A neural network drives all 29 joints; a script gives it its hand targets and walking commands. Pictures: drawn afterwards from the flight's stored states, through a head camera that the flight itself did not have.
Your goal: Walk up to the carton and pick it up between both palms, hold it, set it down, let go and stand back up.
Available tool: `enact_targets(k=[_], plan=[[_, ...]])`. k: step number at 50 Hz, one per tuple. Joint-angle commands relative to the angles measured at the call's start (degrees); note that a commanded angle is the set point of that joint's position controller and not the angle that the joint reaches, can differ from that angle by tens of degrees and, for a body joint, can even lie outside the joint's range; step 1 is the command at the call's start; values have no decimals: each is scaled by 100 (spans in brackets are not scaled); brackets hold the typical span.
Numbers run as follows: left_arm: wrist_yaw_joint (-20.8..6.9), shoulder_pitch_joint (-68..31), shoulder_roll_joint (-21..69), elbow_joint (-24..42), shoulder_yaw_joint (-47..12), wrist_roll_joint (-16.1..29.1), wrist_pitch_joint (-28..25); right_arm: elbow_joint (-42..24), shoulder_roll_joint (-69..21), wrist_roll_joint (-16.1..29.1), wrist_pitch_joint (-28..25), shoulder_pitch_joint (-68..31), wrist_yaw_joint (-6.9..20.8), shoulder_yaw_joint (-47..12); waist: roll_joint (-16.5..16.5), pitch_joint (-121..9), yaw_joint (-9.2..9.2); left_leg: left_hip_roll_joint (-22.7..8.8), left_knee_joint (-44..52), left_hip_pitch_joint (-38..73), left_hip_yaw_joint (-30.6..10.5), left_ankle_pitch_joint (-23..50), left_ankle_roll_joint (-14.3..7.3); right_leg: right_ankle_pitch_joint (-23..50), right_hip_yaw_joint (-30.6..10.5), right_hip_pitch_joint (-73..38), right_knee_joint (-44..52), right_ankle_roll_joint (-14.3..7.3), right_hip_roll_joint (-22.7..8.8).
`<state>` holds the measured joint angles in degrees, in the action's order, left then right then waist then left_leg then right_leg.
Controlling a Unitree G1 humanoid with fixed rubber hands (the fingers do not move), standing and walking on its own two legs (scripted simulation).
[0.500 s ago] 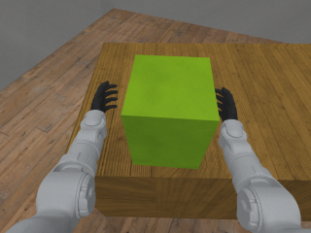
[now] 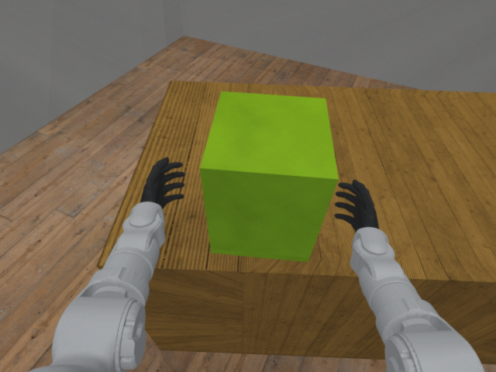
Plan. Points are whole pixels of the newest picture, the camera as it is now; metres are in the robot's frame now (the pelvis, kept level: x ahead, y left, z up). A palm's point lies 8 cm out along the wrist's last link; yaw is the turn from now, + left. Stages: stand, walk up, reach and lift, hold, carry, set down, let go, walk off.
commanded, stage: set down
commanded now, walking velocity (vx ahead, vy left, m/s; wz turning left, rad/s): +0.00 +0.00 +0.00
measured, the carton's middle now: (265, 179) +0.49 -0.04 +0.03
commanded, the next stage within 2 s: none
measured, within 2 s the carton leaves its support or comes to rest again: neither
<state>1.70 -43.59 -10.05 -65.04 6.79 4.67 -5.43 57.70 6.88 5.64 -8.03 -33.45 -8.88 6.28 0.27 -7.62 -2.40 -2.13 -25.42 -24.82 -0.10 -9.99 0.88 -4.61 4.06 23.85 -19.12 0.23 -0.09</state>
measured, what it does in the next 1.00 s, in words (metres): stands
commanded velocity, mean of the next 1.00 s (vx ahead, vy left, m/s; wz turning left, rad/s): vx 0.00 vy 0.00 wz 0.00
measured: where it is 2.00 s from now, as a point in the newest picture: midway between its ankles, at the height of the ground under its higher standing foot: outside the picture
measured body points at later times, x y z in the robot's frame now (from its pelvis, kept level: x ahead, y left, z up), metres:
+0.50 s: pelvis -0.01 +0.00 +0.00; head -0.02 +0.01 +0.45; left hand +0.35 +0.20 +0.04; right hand +0.29 -0.22 +0.02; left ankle +0.02 +0.12 -0.74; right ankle +0.04 -0.12 -0.74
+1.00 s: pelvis -0.01 +0.00 +0.00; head -0.02 +0.02 +0.45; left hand +0.28 +0.20 +0.01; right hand +0.23 -0.22 +0.01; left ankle +0.02 +0.12 -0.74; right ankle +0.04 -0.12 -0.74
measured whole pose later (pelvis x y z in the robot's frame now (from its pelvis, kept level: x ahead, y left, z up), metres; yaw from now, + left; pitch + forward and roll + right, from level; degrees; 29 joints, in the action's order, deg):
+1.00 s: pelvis -0.01 +0.00 +0.00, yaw +0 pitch -2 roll -1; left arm 2.6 -0.7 -12.4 -21.3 -0.1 10.8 2.8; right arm 17.2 6.2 6.6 1.8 6.6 -5.1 3.5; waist 0.8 -1.0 -2.4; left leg -2.1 -25.4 -12.0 -0.1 -11.4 0.8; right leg -6.3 4.1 11.2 -19.5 -0.1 -0.1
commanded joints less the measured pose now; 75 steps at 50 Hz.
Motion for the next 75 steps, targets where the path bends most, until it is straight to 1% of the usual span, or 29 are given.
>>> enact_targets(k=[1,3,4,5,6,7,12,15,16,17,19,21,28,36,37,41,42,43,44,46,51,52,62,67,68,71,72,73,75], plan=[[68,-1968,-948,2279,-749,534,-424,-2408,1026,856,-329,-2415,11,-254,-506,-2983,57,312,27,1164,170,839,353,909,-234,-2006,-358,-61,234],[72,-1031,-971,2848,-583,507,-398,-2875,1046,857,-387,-1551,59,-468,-239,-3021,170,339,-25,1318,161,1335,292,1402,-281,-2274,-370,-24,253],[15,-913,-1059,3411,-630,528,-417,-3142,1054,854,-430,-1297,12,-333,-294,-3314,-27,384,-24,1422,148,1436,287,1539,-305,-2450,-359,-18,261],[1,-1136,-1125,2957,-598,592,-404,-3096,1029,874,-279,-1716,82,-494,-226,-2676,183,392,27,1151,83,1114,242,1090,-334,-2253,-346,-34,209],[-18,-1383,-1099,2904,-733,717,-432,-2951,1042,798,-167,-1846,107,-301,-205,-2536,-70,385,78,1006,114,622,212,548,-303,-2226,-323,-43,195],[58,-1631,-1172,2852,-860,869,-452,-3143,1126,839,-39,-2149,152,-239,-273,-2452,-5,289,247,786,45,58,175,102,-216,-1993,-406,-80,231],[108,-746,-1132,3520,-902,919,-521,-3378,1005,785,-52,-1151,270,-168,-495,-2438,48,247,349,1175,13,17,179,132,-271,-2089,-397,-94,170],[-14,-410,-1183,3366,-905,951,-462,-3609,926,705,-18,-909,246,-212,-128,-2136,-39,362,277,1055,118,109,97,43,-412,-2357,-285,-48,81],[-47,-731,-1265,3070,-757,951,-467,-3628,835,677,23,-1179,218,-206,-24,-2021,136,371,339,927,120,-212,21,-368,-404,-2240,-227,-37,51],[-45,199,-1148,3576,-787,853,-425,-3653,735,782,-102,-184,249,-330,-285,-1979,90,329,355,1198,56,34,73,39,-413,-2461,-272,-61,66],[-9,-338,-1324,3469,-712,932,-408,-4020,716,813,6,-854,278,-380,-310,-2065,326,321,466,1067,109,-347,64,-479,-448,-2165,-211,-68,39],[-3,373,-972,3795,-974,975,-369,-3916,817,708,-8,-269,325,-190,-276,-1830,114,211,560,1112,-1,-343,40,-288,-374,-2357,-298,-107,117],[0,636,-1073,3782,-792,907,-147,-4293,580,663,241,-36,310,-328,-91,-1372,369,265,767,878,135,-469,-54,-587,-433,-2356,-166,-129,93],[-152,1943,-876,5076,-845,873,73,-5060,243,681,295,1363,305,-495,-18,-1064,292,308,731,1357,127,-6,-63,-381,-544,-2355,55,-134,60],[-120,2037,-1087,5442,-750,863,93,-5514,304,709,293,1338,296,-543,-148,-1167,477,328,752,1249,181,43,-51,-404,-559,-2410,30,-152,46],[-2,2258,-994,6181,-1002,945,195,-5864,294,691,388,1661,317,-378,-507,-928,362,245,905,1153,82,-256,-12,-498,-490,-2340,-37,-194,115],[-12,3241,-885,6350,-1030,944,226,-5918,298,694,402,2642,357,-471,-320,-746,294,249,873,1531,81,52,-2,-309,-524,-2329,44,-223,121],[23,3141,-971,6268,-875,865,274,-6098,324,682,409,2372,390,-476,-404,-747,503,257,907,1382,87,-38,-6,-450,-549,-2377,19,-263,109],[67,2283,-1015,6395,-969,1018,318,-6143,274,640,502,1836,387,-434,-385,-751,421,248,899,1074,150,-499,-70,-835,-586,-2211,-2,-218,89],[160,3006,-1048,6668,-941,1083,301,-6536,363,646,510,2403,425,-378,-351,-828,510,177,970,1054,122,-454,-66,-582,-506,-2456,-146,-221,145],[83,3520,-1021,6745,-948,966,572,-6568,285,565,643,3163,373,-439,-337,-408,371,156,949,1221,155,-342,-47,-601,-603,-2343,-57,-219,77],[98,3988,-1038,7007,-776,852,634,-6660,241,698,648,3513,405,-668,-299,-472,593,173,959,1368,204,-86,-57,-506,-625,-2477,18,-193,53],[186,4061,-1164,7542,-786,888,1016,-7536,379,513,743,3600,503,-473,-247,-55,608,197,1067,987,235,-605,-117,-1056,-605,-2336,2,-197,81],[153,4811,-921,6716,-856,703,1211,-6801,382,450,1000,4211,607,-518,-201,530,557,176,1136,971,246,-723,-114,-1285,-607,-2272,141,-196,58],[211,4618,-1102,7375,-755,778,1148,-7245,474,556,901,4094,638,-422,-295,250,625,184,1125,997,280,-665,-115,-1218,-619,-2414,60,-198,71],[201,4587,-1079,7167,-821,756,1169,-7021,400,413,981,4239,661,-546,-249,116,578,146,1107,1051,282,-720,-90,-1334,-594,-2341,68,-168,59],[271,4616,-1229,7928,-817,910,1011,-7597,521,497,819,4135,650,-317,-243,-122,545,144,1028,1086,252,-436,-90,-951,-540,-2377,-44,-190,95],[262,5032,-1092,7186,-761,650,1146,-6915,518,355,899,4358,696,-448,-294,366,570,176,1083,1137,290,-427,-34,-1020,-596,-2258,62,-219,70],[292,4937,-1183,7650,-652,665,1019,-7160,644,464,716,4259,705,-263,-196,142,622,161,1003,1183,300,-138,-18,-910,-574,-2313,35,-208,127]])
